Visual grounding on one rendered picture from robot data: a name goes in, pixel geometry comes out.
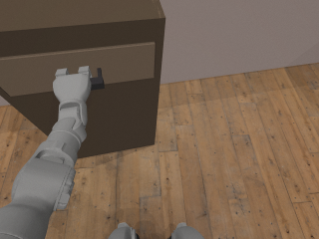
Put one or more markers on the robot left forearm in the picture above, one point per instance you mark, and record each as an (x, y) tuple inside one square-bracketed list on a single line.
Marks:
[(65, 139)]

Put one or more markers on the handle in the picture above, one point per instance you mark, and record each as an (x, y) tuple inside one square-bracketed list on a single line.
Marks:
[(97, 83)]

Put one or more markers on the cabinet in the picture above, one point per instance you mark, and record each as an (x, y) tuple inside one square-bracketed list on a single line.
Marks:
[(121, 116)]

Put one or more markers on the drawer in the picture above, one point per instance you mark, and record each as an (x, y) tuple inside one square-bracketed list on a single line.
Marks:
[(35, 73)]

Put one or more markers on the robot right shin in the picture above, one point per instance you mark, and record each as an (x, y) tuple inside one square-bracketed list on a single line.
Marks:
[(182, 224)]

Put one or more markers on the robot shin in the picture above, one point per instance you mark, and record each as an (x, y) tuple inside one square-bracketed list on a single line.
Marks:
[(182, 224), (123, 224)]

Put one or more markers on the robot left hand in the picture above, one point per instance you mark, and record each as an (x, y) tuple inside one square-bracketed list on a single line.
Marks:
[(74, 86)]

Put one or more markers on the robot left shin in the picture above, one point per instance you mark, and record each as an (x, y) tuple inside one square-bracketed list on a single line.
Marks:
[(123, 224)]

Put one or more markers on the robot left upper arm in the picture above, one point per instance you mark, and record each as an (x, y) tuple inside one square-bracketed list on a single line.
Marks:
[(44, 187)]

